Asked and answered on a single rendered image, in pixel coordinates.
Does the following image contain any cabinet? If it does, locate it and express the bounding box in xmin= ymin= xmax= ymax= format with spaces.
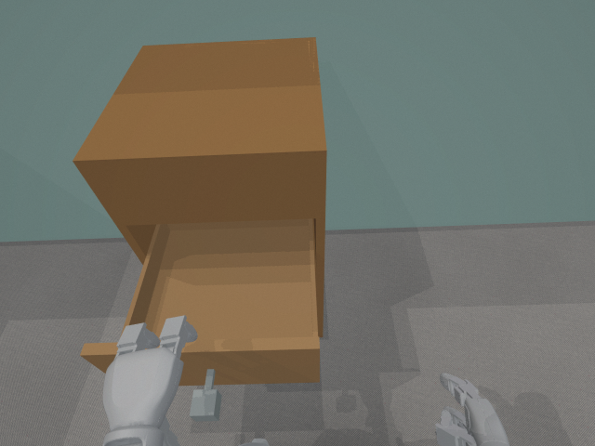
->
xmin=73 ymin=37 xmax=327 ymax=337

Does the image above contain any robot right hand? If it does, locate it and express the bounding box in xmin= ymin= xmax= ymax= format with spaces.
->
xmin=435 ymin=373 xmax=509 ymax=446

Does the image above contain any robot left hand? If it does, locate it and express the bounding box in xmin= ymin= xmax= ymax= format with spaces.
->
xmin=103 ymin=315 xmax=198 ymax=446

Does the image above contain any drawer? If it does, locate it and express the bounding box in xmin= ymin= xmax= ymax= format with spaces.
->
xmin=80 ymin=218 xmax=320 ymax=386

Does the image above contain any handle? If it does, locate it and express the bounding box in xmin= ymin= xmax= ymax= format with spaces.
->
xmin=190 ymin=369 xmax=222 ymax=422

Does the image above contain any left robot forearm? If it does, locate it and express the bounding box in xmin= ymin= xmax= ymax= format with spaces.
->
xmin=102 ymin=425 xmax=164 ymax=446

